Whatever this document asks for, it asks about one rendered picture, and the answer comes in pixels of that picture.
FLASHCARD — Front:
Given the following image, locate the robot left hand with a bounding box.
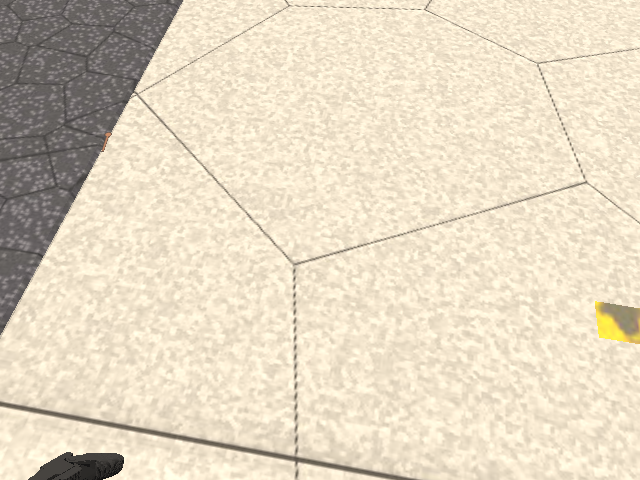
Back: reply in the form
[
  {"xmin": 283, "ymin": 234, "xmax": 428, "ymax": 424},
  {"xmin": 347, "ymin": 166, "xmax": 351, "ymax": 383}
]
[{"xmin": 28, "ymin": 452, "xmax": 124, "ymax": 480}]

